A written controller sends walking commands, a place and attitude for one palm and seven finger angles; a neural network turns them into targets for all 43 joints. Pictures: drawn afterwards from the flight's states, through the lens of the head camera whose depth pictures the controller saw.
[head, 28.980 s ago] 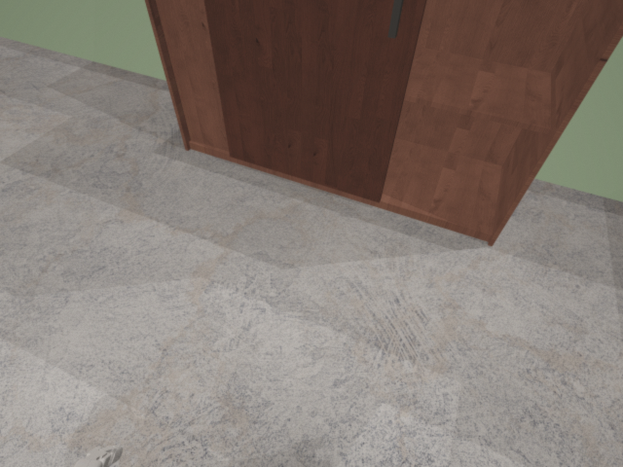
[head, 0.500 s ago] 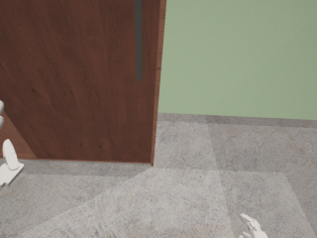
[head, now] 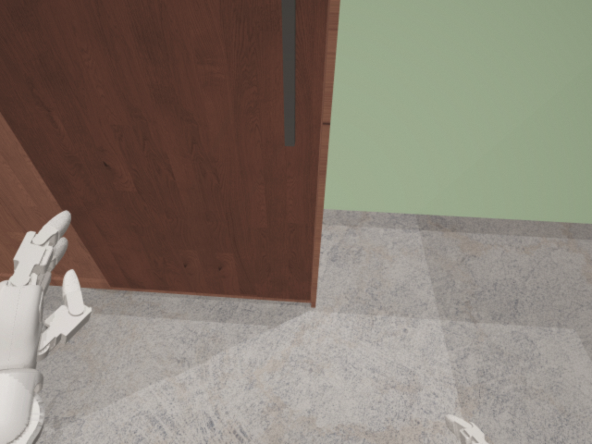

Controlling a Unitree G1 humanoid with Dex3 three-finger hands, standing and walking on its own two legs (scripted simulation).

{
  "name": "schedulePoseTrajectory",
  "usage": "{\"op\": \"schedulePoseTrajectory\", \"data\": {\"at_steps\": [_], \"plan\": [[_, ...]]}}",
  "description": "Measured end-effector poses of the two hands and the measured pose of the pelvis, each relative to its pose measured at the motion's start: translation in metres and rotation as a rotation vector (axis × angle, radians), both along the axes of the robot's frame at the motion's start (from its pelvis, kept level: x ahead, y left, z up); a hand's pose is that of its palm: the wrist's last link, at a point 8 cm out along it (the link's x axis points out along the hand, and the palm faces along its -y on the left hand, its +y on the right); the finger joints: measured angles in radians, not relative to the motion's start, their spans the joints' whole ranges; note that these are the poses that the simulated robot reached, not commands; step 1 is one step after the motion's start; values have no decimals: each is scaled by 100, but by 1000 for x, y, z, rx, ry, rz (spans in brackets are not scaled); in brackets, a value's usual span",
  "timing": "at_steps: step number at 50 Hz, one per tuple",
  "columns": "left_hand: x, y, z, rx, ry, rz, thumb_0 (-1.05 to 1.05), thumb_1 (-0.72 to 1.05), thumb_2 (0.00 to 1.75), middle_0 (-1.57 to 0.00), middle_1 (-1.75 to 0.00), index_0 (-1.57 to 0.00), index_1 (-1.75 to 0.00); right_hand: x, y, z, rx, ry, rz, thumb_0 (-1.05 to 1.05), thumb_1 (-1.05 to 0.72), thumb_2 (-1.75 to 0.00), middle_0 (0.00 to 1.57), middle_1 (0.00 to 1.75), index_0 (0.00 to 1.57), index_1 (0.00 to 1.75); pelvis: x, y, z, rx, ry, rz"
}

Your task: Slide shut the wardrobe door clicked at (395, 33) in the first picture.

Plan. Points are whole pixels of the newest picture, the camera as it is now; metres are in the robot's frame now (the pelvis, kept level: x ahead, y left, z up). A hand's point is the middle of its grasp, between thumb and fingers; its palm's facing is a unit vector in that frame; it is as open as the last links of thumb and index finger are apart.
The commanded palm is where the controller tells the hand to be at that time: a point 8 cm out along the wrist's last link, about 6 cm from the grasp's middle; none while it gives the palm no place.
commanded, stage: let the arm hang, fingers relaxed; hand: left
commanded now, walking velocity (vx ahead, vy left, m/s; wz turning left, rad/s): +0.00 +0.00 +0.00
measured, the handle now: (290, 72) +0.76 +0.07 +0.18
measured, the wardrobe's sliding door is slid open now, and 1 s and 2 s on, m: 0.00 0.00 0.00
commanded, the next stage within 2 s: look to check the result in 1.04 s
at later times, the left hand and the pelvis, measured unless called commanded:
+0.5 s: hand out of the picture -0.02 +0.24 -0.16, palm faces -0.02 -0.97 -0.25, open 7.3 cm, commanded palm none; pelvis +0.02 +0.02 +0.02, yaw +0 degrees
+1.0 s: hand out of the picture +0.13 +0.24 -0.15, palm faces -0.05 -0.96 -0.26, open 7.4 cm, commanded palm none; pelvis +0.04 +0.03 +0.02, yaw -1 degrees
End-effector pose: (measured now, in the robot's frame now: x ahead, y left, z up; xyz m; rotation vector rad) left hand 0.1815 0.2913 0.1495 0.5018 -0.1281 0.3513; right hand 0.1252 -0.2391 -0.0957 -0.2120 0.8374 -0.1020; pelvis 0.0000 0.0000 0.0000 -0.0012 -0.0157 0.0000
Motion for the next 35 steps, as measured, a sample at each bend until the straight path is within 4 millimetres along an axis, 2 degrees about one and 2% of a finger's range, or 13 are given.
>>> {"op": "schedulePoseTrajectory", "data": {"at_steps": [3, 5, 7, 8, 11, 14, 17, 20, 22, 24, 27, 30, 35], "plan": [[13, 8, -98, -131, 374, 24, 0, 90, 90, -20, -30, -20, -30, 1, -8, -20, -17, 66, 8, 1, -90, -90, 20, 30, 20, 30, 0, 9, -12, -9, 10, 14], [-1, 1, -166, -224, 657, 44, 1, 90, 90, -19, -30, -19, -30, -5, -10, -24, -27, 112, -9, 1, -90, -90, 20, 30, 20, 30, -1, 12, -12, 2, 1, 3], [-29, -16, -221, -305, 914, 46, 1, 91, 90, -19, -30, -19, -30, -14, -11, -23, -36, 157, -28, 1, -90, -90, 20, 30, 20, 30, -1, 12, -9, 7, -5, -5], [-47, -26, -242, -342, 1026, 42, 1, 91, 90, -19, -30, -19, -30, -21, -12, -21, -42, 183, -37, 1, -90, -90, 20, 30, 20, 30, -1, 12, -6, 9, -7, -8], [-102, -56, -281, -449, 1288, 32, 2, 91, 90, -20, -30, -19, -30, -43, -12, -14, -64, 286, -59, 1, -91, -90, 20, 30, 20, 30, 1, 12, 3, 6, -6, -14], [-144, -51, -290, -501, 1402, 126, 1, 98, 90, -20, -30, -20, -30, -68, -12, -11, -84, 410, -70, 1, -91, -90, 20, 30, 20, 30, 3, 10, 10, -4, 4, -7], [-176, -41, -289, -516, 1493, 188, 0, 98, 90, -21, -30, -20, -30, -86, -9, -11, -91, 512, -80, 1, -91, -90, 20, 30, 20, 30, 7, 12, 14, -11, 11, 0], [-196, -29, -284, -508, 1553, 244, 1, 96, 90, -20, -30, -20, -30, -96, -6, -13, -84, 570, -92, 1, -91, -90, 20, 30, 20, 30, 11, 14, 17, -13, 12, 2], [-202, -20, -279, -493, 1577, 273, 1, 95, 90, -20, -30, -20, -30, -98, -2, -15, -75, 587, -98, 1, -91, -90, 20, 30, 20, 30, 13, 17, 18, -13, 11, 1], [-202, -12, -275, -475, 1586, 292, 1, 94, 90, -20, -30, -20, -30, -96, 2, -18, -63, 590, -102, 1, -91, -90, 20, 30, 20, 30, 15, 19, 19, -11, 10, -1], [-192, -2, -270, -448, 1570, 303, 1, 93, 90, -20, -30, -20, -30, -89, 8, -22, -44, 577, -102, 1, -91, -90, 20, 30, 20, 30, 18, 22, 20, -9, 9, -3], [-172, 5, -267, -424, 1527, 295, 1, 92, 90, -20, -30, -20, -30, -78, 13, -24, -29, 551, -98, 0, -91, -90, 20, 30, 20, 30, 21, 24, 20, -5, 8, -5], [-128, 9, -264, -400, 1427, 249, 1, 91, 90, -20, -30, -19, -30, -57, 18, -25, -13, 498, -91, 0, -91, -90, 20, 30, 20, 30, 26, 27, 21, -1, 5, -9]]}}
